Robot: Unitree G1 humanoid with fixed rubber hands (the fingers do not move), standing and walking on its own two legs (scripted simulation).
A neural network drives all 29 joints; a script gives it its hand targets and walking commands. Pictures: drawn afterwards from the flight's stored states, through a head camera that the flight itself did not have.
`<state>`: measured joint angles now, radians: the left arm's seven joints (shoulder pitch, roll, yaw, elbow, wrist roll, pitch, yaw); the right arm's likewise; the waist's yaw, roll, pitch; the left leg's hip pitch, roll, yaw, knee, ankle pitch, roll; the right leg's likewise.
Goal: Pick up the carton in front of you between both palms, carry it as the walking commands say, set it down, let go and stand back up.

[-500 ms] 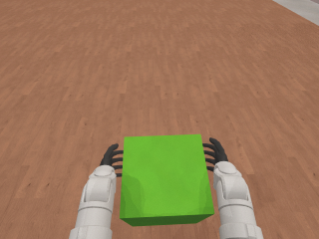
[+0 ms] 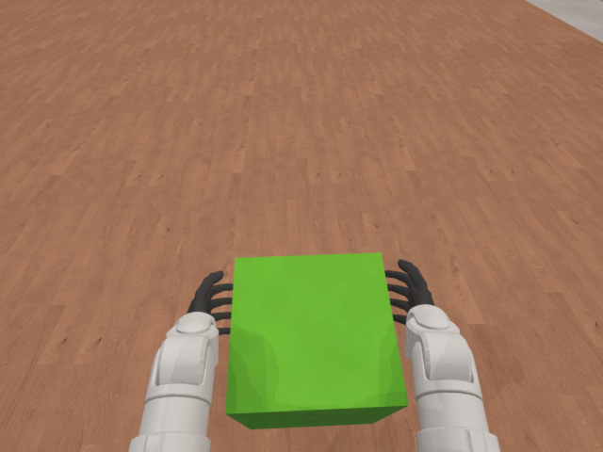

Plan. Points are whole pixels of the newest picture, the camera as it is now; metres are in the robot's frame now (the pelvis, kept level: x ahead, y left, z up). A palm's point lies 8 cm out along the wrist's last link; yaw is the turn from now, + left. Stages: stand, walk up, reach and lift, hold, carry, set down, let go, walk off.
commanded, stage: carry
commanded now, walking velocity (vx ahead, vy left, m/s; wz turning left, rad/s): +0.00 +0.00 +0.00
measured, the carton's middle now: (310, 348) +0.30 -0.01 -0.06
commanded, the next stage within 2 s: hold in 0.16 s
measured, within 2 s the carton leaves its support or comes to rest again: neither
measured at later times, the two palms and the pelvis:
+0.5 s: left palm (184, 344) +0.26 +0.16 +0.02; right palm (394, 304) +0.31 -0.12 +0.04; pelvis -0.02 -0.02 +0.01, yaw +12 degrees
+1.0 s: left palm (222, 362) +0.33 +0.15 -0.18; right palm (377, 352) +0.35 -0.14 -0.17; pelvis -0.06 -0.06 -0.10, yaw +13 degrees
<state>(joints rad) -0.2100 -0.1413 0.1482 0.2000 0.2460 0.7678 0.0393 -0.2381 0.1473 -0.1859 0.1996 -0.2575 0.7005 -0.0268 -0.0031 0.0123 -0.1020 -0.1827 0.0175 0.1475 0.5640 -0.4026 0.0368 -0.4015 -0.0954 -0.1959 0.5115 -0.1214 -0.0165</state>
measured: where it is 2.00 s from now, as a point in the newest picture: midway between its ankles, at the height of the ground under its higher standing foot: outside the picture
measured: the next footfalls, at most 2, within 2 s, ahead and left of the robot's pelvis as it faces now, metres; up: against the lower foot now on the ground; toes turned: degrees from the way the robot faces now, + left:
none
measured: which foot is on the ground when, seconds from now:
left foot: down 0.00-1.00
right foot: down 0.00-1.00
